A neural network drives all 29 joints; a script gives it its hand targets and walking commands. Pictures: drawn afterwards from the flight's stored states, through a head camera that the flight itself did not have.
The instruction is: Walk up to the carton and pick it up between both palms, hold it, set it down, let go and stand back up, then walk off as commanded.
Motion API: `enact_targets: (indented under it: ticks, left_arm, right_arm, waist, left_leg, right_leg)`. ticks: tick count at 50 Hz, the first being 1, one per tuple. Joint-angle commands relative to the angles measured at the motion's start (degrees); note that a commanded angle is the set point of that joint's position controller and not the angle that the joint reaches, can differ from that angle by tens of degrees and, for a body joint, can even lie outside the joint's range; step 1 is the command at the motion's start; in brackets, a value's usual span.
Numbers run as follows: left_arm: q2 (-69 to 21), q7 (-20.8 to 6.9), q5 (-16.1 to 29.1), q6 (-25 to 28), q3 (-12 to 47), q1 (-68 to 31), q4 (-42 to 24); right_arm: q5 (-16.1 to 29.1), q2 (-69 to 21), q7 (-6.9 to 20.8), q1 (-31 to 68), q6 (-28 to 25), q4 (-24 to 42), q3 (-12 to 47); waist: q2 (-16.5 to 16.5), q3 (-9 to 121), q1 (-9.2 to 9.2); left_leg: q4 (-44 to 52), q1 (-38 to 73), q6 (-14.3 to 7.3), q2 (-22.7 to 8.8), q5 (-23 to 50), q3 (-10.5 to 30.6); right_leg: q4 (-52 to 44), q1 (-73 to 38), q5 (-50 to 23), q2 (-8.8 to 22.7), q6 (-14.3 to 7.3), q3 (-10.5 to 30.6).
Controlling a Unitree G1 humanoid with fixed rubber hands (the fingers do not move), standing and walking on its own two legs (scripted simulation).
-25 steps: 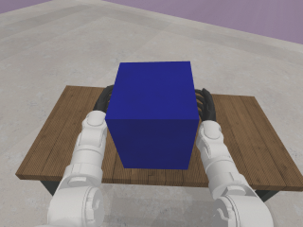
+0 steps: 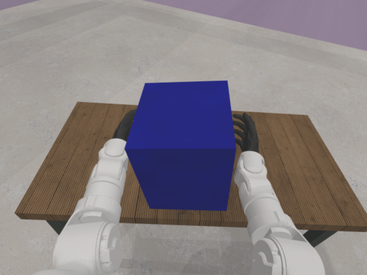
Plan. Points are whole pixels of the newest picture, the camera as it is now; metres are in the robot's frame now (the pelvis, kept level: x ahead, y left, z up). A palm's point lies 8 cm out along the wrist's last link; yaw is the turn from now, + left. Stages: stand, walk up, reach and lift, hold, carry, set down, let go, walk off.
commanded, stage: set down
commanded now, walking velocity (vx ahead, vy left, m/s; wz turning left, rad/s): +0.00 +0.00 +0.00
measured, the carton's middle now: (186, 148) +0.41 +0.00 +0.06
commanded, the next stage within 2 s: none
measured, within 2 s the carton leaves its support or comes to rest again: rests again in 1.24 s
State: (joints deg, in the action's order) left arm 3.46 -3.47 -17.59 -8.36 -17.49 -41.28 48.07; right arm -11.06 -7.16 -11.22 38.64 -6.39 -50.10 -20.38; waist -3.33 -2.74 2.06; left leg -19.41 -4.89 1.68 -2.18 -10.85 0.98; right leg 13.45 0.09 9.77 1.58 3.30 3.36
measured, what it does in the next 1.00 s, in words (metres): stands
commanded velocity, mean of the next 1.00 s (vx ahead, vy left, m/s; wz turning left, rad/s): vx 0.00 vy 0.00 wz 0.00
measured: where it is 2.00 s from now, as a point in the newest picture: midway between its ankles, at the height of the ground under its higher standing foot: outside the picture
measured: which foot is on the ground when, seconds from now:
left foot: down 0.00-1.00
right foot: down 0.00-1.00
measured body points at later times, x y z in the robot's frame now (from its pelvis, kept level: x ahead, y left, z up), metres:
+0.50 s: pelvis +0.01 +0.00 +0.00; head +0.02 +0.03 +0.45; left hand +0.43 +0.15 +0.06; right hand +0.39 -0.14 +0.08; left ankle +0.00 +0.13 -0.75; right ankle -0.02 -0.16 -0.75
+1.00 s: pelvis +0.02 +0.00 +0.00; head +0.08 +0.03 +0.44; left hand +0.45 +0.15 +0.03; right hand +0.40 -0.14 +0.04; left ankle +0.00 +0.13 -0.75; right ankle -0.02 -0.16 -0.75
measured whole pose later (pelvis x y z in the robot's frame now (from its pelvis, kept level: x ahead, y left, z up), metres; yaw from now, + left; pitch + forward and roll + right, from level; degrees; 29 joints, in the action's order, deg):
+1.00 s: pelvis +0.02 +0.00 +0.00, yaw +0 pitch +6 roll -1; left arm 6.1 -4.1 -19.0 6.5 -19.3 -46.0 63.0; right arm -20.1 -11.2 -11.7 38.5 -18.8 -55.4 -32.1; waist -3.6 -0.9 2.4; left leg -19.4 -15.1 1.7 -2.2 -10.7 1.0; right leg 13.3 10.2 9.4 1.6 3.3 3.0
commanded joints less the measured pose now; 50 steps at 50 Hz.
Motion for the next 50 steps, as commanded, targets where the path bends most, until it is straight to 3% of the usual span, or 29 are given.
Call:
enact_targets:
  ticks: [1,5,7,8,10,11,12,14,16,19,20,21,22,23,24,27,28,29,30,31,33,34,37,39,41,42,46,49,50]
  left_arm:
    - [-35.37,-10.58,2.43,7.45,11.48,-43.62,-1.02]
    - [-33.56,-10.54,1.79,8.71,9.37,-42.65,0.85]
    - [-32.93,-10.72,0.38,8.80,8.32,-42.31,2.76]
    - [-31.72,-11.41,0.48,8.11,6.79,-41.29,4.68]
    - [-32.03,-11.74,0.27,7.94,6.63,-41.48,6.41]
    - [-30.57,-11.81,-0.37,8.52,5.21,-42.23,5.46]
    - [-33.48,-11.38,0.63,9.38,6.81,-44.47,2.53]
    - [-31.83,-11.62,-0.60,9.41,5.21,-42.91,5.89]
    - [-31.64,-11.51,0.26,9.81,7.82,-43.21,6.15]
    - [-30.98,-11.52,-0.88,10.53,4.82,-44.85,6.69]
    - [-31.58,-11.37,-1.30,10.51,4.83,-45.31,7.26]
    - [-31.48,-11.18,-0.45,10.78,5.77,-44.41,7.59]
    - [-31.71,-11.10,-1.26,10.98,4.21,-44.75,7.79]
    - [-31.79,-10.85,-0.50,12.27,5.75,-47.65,4.97]
    - [-32.25,-10.41,0.34,13.35,6.79,-46.60,5.51]
    - [-33.13,-10.19,-0.56,14.25,5.76,-43.78,7.32]
    - [-31.66,-10.42,-1.54,13.76,4.92,-43.07,10.21]
    - [-31.41,-10.31,-0.90,13.88,5.52,-43.72,9.84]
    - [-31.52,-10.16,-0.98,14.42,5.38,-44.01,9.84]
    - [-32.29,-10.27,-1.62,14.53,4.50,-42.54,10.90]
    - [-31.73,-10.21,-2.79,14.72,4.29,-40.65,12.09]
    - [-31.81,-10.08,-2.59,15.20,5.14,-42.63,11.76]
    - [-33.42,-8.87,-0.21,17.40,7.07,-43.30,10.38]
    - [-33.50,-8.54,-0.82,18.53,6.37,-41.98,10.57]
    - [-33.83,-8.31,-1.01,18.96,8.69,-41.84,11.13]
    - [-33.57,-7.88,-0.76,19.55,9.00,-41.38,10.20]
    - [-32.85,-8.46,-2.92,19.77,6.35,-36.34,16.33]
    - [-33.65,-7.84,-2.35,21.61,7.67,-43.25,13.93]
    - [-33.55,-7.63,-1.55,21.64,7.81,-41.21,13.97]
  right_arm:
    - [-5.32,-31.96,8.13,38.04,-4.47,5.33,12.29]
    - [-5.11,-32.68,8.57,40.50,-5.35,8.09,12.63]
    - [-7.31,-33.02,8.55,36.95,-4.45,5.10,10.22]
    - [-7.59,-32.65,8.06,36.77,-4.02,5.45,10.74]
    - [-8.22,-31.85,8.46,36.92,-3.76,4.52,8.28]
    - [-8.25,-33.12,8.45,36.40,-4.32,6.39,10.52]
    - [-8.88,-34.37,8.54,36.88,-4.40,6.68,10.34]
    - [-8.51,-33.36,8.63,35.85,-4.28,4.75,9.40]
    - [-9.10,-34.27,8.01,35.46,-5.16,4.54,9.02]
    - [-11.20,-33.04,8.49,35.14,-4.77,2.78,6.50]
    - [-10.68,-33.19,8.50,36.04,-4.95,2.02,5.09]
    - [-10.44,-34.55,8.58,36.72,-5.76,4.37,6.43]
    - [-10.78,-34.17,8.81,36.80,-5.73,3.99,6.30]
    - [-11.33,-34.77,8.51,37.19,-6.36,4.47,6.74]
    - [-10.68,-35.83,8.96,38.70,-7.36,6.36,8.74]
    - [-12.20,-34.81,8.41,35.29,-8.34,1.05,6.91]
    - [-12.53,-35.03,8.37,35.70,-8.27,1.19,5.96]
    - [-12.35,-34.25,8.14,35.99,-8.93,1.94,5.14]
    - [-12.23,-33.94,8.51,36.83,-9.46,1.65,5.71]
    - [-13.49,-34.90,8.20,35.31,-9.45,-0.35,4.41]
    - [-13.56,-34.73,8.16,33.93,-10.11,-2.20,4.89]
    - [-14.71,-33.44,7.84,34.35,-10.95,-1.85,3.54]
    - [-13.55,-35.84,8.22,37.10,-12.55,2.02,5.84]
    - [-14.47,-35.98,8.08,36.00,-13.47,-1.44,6.43]
    - [-14.41,-35.71,8.05,34.06,-14.50,-3.20,5.50]
    - [-14.57,-35.74,7.74,33.91,-15.04,-4.23,6.88]
    - [-14.11,-36.08,7.89,31.71,-15.63,-4.86,6.91]
    - [-15.51,-35.94,7.45,33.81,-16.99,-7.49,3.61]
    - [-14.13,-35.15,7.62,34.49,-17.77,-6.19,5.98]
  waist:
    - [4.60,28.49,4.32]
    - [2.87,30.96,2.38]
    - [3.86,28.73,3.76]
    - [0.58,25.84,3.99]
    - [2.25,23.54,5.10]
    - [1.98,25.23,2.54]
    - [2.87,30.03,3.71]
    - [3.26,26.43,3.04]
    - [3.65,28.60,4.93]
    - [2.56,26.63,3.68]
    - [4.33,26.58,4.92]
    - [4.46,28.66,4.09]
    - [2.96,29.06,3.63]
    - [4.57,31.55,4.51]
    - [3.81,35.89,3.01]
    - [3.58,32.90,4.21]
    - [4.27,32.91,3.44]
    - [4.40,32.69,4.49]
    - [5.13,34.68,3.04]
    - [4.34,32.72,4.01]
    - [5.12,32.53,3.28]
    - [5.38,33.38,4.96]
    - [5.99,41.02,2.20]
    - [4.18,41.16,2.72]
    - [9.09,42.78,3.43]
    - [6.02,43.17,3.63]
    - [5.36,38.86,1.27]
    - [7.06,41.39,3.80]
    - [8.04,40.74,2.20]
  left_leg:
    - [3.40,2.81,1.76,3.80,15.28,-8.17]
    - [2.98,-0.03,1.05,4.42,15.28,-8.88]
    - [4.27,-0.55,1.27,3.92,13.22,-9.09]
    - [4.45,-0.40,0.43,4.03,12.33,-8.87]
    - [4.89,-1.96,0.26,4.05,10.09,-8.75]
    - [4.68,-2.77,0.34,4.22,11.17,-9.26]
    - [4.55,-1.12,0.96,4.20,14.05,-9.16]
    - [4.22,-1.39,0.83,3.79,14.01,-8.82]
    - [2.94,-1.25,1.31,3.81,15.04,-9.00]
    - [4.48,-2.91,0.18,3.52,11.33,-9.18]
    - [4.49,-2.68,0.56,3.68,11.65,-9.15]
    - [3.14,-3.65,0.79,3.85,14.39,-9.60]
    - [3.38,-3.33,0.74,3.56,13.59,-9.22]
    - [2.96,-3.40,1.22,3.92,15.40,-9.58]
    - [2.03,-3.85,0.96,4.02,17.46,-9.04]
    - [0.99,-1.00,2.30,3.02,23.37,-8.36]
    - [1.12,-3.49,1.94,3.31,20.75,-9.03]
    - [1.29,-4.10,1.57,3.47,19.48,-9.23]
    - [1.44,-3.68,1.67,3.12,20.31,-9.29]
    - [0.96,-3.98,1.77,3.28,20.76,-9.23]
    - [0.77,-3.67,2.09,3.09,23.06,-9.30]
    - [0.42,-3.07,2.78,2.71,24.25,-9.06]
    - [-1.89,-2.91,2.92,2.96,29.38,-9.26]
    - [-1.63,-3.79,2.66,2.91,29.01,-8.39]
    - [-2.87,-1.08,3.98,2.45,33.06,-8.62]
    - [-3.16,-0.50,3.72,2.26,33.64,-8.05]
    - [-2.16,-3.52,2.64,2.63,30.93,-8.91]
    - [-2.72,-3.51,3.83,2.05,30.88,-8.00]
    - [-3.22,-2.66,3.82,2.27,33.19,-8.25]
  right_leg:
    - [1.78,-8.59,-21.35,-2.25,0.85,-9.28]
    - [3.21,-8.98,-25.41,-1.96,1.64,-8.25]
    - [3.07,-9.08,-24.84,-1.79,1.41,-8.44]
    - [2.78,-9.35,-25.23,-1.29,2.13,-8.40]
    - [2.12,-8.84,-22.75,-1.52,1.74,-8.20]
    - [3.57,-9.73,-25.50,-1.30,1.94,-7.70]
    - [4.10,-11.54,-27.05,-1.81,2.43,-8.54]
    - [3.64,-8.79,-25.71,-1.67,1.70,-8.00]
    - [4.53,-8.52,-28.27,-1.48,1.65,-8.41]
    - [3.68,-8.38,-23.09,-1.65,1.38,-8.59]
    - [3.42,-6.76,-21.97,-1.93,1.00,-8.51]
    - [4.72,-9.37,-27.99,-1.45,1.40,-8.36]
    - [4.53,-8.52,-26.20,-1.71,1.38,-8.34]
    - [5.35,-10.50,-30.00,-1.51,1.61,-8.08]
    - [6.02,-9.37,-32.66,-1.42,1.58,-7.75]
    - [5.27,-6.56,-31.19,-2.33,0.93,-9.16]
    - [5.18,-7.86,-31.61,-1.97,0.82,-8.69]
    - [5.25,-7.65,-31.60,-1.98,0.64,-9.14]
    - [5.16,-7.04,-30.38,-1.73,0.55,-8.63]
    - [5.35,-7.89,-32.50,-2.02,0.90,-8.83]
    - [5.33,-7.18,-34.14,-2.07,0.58,-8.50]
    - [5.66,-6.37,-33.38,-2.64,0.21,-9.58]
    - [6.82,-7.21,-38.22,-2.35,0.16,-8.89]
    - [7.04,-6.90,-40.04,-2.18,0.55,-8.82]
    - [6.56,-4.41,-39.10,-2.44,-0.06,-9.70]
    - [6.29,-4.11,-38.82,-2.44,0.16,-9.81]
    - [6.77,-5.02,-40.73,-1.92,-0.36,-8.76]
    - [6.35,-1.85,-36.95,-2.63,-0.97,-9.58]
    - [6.63,-1.64,-38.88,-2.33,-0.69,-9.44]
